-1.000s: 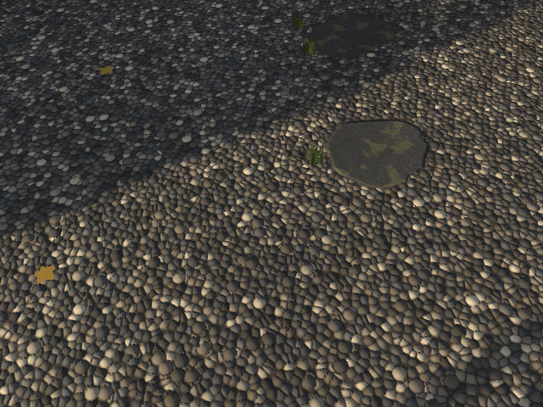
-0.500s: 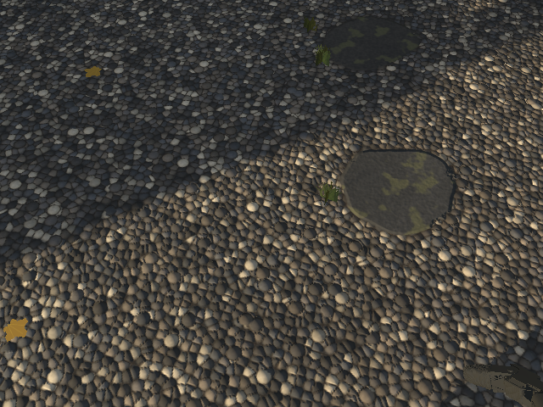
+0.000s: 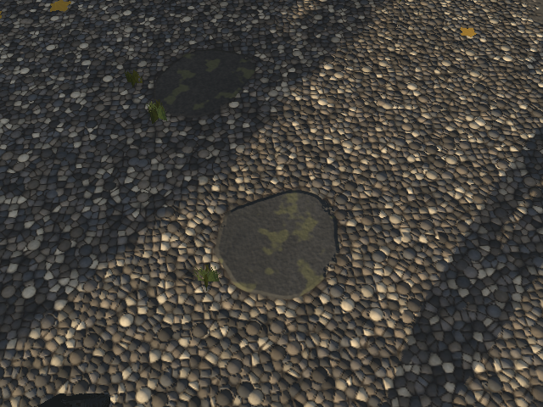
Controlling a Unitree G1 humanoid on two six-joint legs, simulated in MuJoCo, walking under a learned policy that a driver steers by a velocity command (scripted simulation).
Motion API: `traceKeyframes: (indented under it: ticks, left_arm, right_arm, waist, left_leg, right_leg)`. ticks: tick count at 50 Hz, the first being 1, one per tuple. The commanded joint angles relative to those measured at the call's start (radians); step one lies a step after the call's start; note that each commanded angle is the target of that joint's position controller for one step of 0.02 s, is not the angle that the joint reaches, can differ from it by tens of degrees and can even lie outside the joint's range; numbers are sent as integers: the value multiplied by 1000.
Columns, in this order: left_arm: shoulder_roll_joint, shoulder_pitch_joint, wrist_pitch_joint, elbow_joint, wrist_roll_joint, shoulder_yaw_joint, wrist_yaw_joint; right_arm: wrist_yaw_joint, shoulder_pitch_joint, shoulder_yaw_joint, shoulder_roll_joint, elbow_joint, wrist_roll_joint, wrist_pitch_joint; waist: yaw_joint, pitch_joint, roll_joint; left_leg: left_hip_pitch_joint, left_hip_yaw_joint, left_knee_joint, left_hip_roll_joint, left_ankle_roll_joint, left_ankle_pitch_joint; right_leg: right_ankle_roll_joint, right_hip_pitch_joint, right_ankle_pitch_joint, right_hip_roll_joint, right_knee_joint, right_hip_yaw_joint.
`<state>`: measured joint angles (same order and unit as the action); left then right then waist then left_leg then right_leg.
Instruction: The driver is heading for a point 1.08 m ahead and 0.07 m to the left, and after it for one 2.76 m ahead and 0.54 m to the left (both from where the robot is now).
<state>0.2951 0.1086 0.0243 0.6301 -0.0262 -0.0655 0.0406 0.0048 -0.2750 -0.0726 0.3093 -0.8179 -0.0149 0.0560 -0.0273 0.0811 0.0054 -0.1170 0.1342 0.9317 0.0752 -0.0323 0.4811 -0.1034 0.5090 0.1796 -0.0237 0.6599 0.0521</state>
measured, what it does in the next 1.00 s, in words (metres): walks ahead: left foot, then right foot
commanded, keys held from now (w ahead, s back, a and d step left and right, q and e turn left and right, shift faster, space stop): w+e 0.14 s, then w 0.48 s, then w+q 0.38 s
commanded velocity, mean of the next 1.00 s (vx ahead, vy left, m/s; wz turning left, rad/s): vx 0.50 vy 0.00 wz -0.10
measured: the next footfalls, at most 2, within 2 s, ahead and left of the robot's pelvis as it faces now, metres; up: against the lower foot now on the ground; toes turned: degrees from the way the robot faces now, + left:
left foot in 0.46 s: +0.45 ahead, +0.11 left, +0.00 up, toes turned -10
right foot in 0.96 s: +0.69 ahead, -0.17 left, +0.00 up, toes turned -1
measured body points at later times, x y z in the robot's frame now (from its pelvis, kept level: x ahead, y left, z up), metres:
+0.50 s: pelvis +0.30 +0.03 +0.01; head +0.33 +0.03 +0.46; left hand +0.38 +0.31 -0.11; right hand +0.46 -0.25 -0.07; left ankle +0.41 +0.11 -0.72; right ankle +0.11 -0.07 -0.68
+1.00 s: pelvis +0.56 -0.04 +0.01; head +0.59 -0.05 +0.46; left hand +0.82 +0.17 -0.05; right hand +0.53 -0.33 -0.12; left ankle +0.42 +0.10 -0.68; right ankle +0.65 -0.16 -0.71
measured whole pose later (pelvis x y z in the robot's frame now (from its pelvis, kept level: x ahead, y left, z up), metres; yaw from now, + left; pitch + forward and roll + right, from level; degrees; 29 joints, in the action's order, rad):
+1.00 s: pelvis +0.56 -0.04 +0.01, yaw -2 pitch +3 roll +0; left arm 0.26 0.03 0.11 0.64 0.01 -0.04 0.02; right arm 0.01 -0.42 -0.06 0.30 -0.84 -0.02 0.04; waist -0.09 0.02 -0.02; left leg -0.17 -0.12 0.79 -0.03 0.02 0.51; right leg -0.02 0.45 0.12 -0.01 0.53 -0.01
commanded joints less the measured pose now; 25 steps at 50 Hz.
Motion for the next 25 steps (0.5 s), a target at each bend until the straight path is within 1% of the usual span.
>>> traceKeyframes:
  ticks: [1, 2, 3, 4, 5, 6, 8, 10, 12, 13, 15, 17, 19, 20, 21, 22, 23, 24, 25]
  left_arm:
    - [191, 294, 28, -14, 11, -61, -7]
    - [167, 236, 37, -12, 9, -52, -6]
    - [123, 175, 38, -20, 7, -39, -9]
    - [126, 144, 40, -37, 21, -36, -15]
    - [126, 127, 41, -43, 22, -36, -19]
    - [131, 129, 43, -39, 18, -37, -24]
    - [150, 147, 44, -25, 15, -42, -38]
    - [153, 169, 43, -7, 13, -40, -48]
    - [148, 197, 41, 13, 11, -37, -51]
    - [151, 219, 41, 25, 12, -36, -51]
    - [158, 253, 42, 48, 9, -36, -48]
    - [156, 275, 38, 67, 6, -36, -48]
    - [160, 280, 32, 81, 9, -39, -51]
    - [163, 275, 27, 85, 9, -40, -52]
    - [164, 257, 23, 84, 9, -40, -52]
    - [145, 246, 20, 80, 13, -32, -52]
    - [108, 242, 19, 58, 27, -14, -53]
    - [27, 385, 34, 52, 12, 10, -51]
    - [84, 366, 46, 60, -2, 6, -49]
  right_arm:
    - [-20, 109, -9, 137, 167, -38, 84]
    - [-14, 115, -3, 117, 168, -23, 91]
    - [-4, 122, -8, 121, 154, 11, 86]
    - [-6, 97, -11, 124, 155, 18, 77]
    - [-7, 80, -13, 125, 152, 23, 66]
    - [-8, 74, -11, 113, 148, 28, 58]
    - [-8, 107, 0, 81, 154, 31, 44]
    - [-11, 173, 14, 52, 165, 29, 41]
    - [-19, 239, 24, 34, 174, 24, 46]
    - [-24, 271, 26, 34, 180, 19, 49]
    - [-32, 314, 22, 49, 193, 9, 56]
    - [-40, 340, 16, 68, 206, 9, 63]
    - [-45, 323, 8, 83, 208, 9, 68]
    - [-45, 298, 4, 90, 204, 9, 70]
    - [-43, 239, -4, 103, 190, 10, 72]
    - [-37, 126, -22, 132, 159, 14, 74]
    - [-32, -35, -35, 179, 138, 27, 75]
    - [-34, -138, -58, 261, 107, 33, 66]
    - [-43, -161, -39, 177, 91, 2, 63]
  waist:
    - [157, -317, 94]
    - [100, -212, 0]
    - [68, -167, -23]
    - [34, -147, 31]
    - [20, -140, 30]
    - [13, -134, 25]
    - [17, -110, 13]
    - [45, -92, 35]
    - [81, -84, 60]
    - [98, -76, 66]
    - [118, -56, 73]
    - [123, -41, 77]
    - [106, -35, 93]
    - [91, -37, 105]
    - [53, -63, 111]
    - [-4, -142, 91]
    - [-72, -292, 23]
    - [-34, -427, -255]
    - [-60, -412, -256]
  left_leg:
    - [-721, -230, 480, -50, 43, 10]
    - [-684, -227, 367, -3, 50, -71]
    - [-619, -222, 273, 30, 46, -119]
    - [-551, -227, 242, 41, 34, -149]
    - [-518, -225, 206, 43, 19, -160]
    - [-502, -211, 164, 39, 3, -175]
    - [-505, -186, 52, 28, -27, -246]
    - [-483, -174, -110, 16, -41, -397]
    - [-425, -162, -257, -9, -40, -544]
    - [-405, -156, -302, -21, -36, -593]
    - [-409, -166, -359, -28, -19, -617]
    - [-442, -177, -406, -31, 10, -570]
    - [-442, -178, -431, -35, 41, -493]
    - [-416, -169, -439, -41, 57, -448]
    - [-334, -143, -465, -63, 79, -425]
    - [-168, -128, -480, -71, 110, -454]
    - [103, -269, -440, 63, 177, -481]
    - [468, -712, -501, 281, 347, -299]
    - [489, -915, -631, 313, 358, -49]
  right_leg:
    - [-272, -829, 170, 334, -380, -729]
    - [-230, -670, 44, 288, -374, -602]
    - [-197, -558, -63, 245, -382, -500]
    - [-207, -466, -167, 231, -397, -470]
    - [-210, -421, -223, 217, -413, -448]
    - [-210, -385, -275, 204, -421, -411]
    - [-199, -330, -320, 180, -436, -342]
    - [-163, -304, -301, 144, -439, -277]
    - [-129, -285, -225, 119, -438, -240]
    - [-122, -285, -182, 126, -441, -246]
    - [-118, -325, -135, 157, -430, -278]
    - [-112, -405, -140, 193, -391, -316]
    - [-99, -472, -194, 229, -356, -348]
    - [-89, -494, -253, 235, -332, -354]
    - [-74, -500, -383, 219, -270, -340]
    - [-50, -482, -509, 165, -131, -298]
    - [-13, -346, -383, 106, 124, -250]
    - [74, 36, 138, -63, 504, -165]
    - [77, 201, 396, -55, 615, -238]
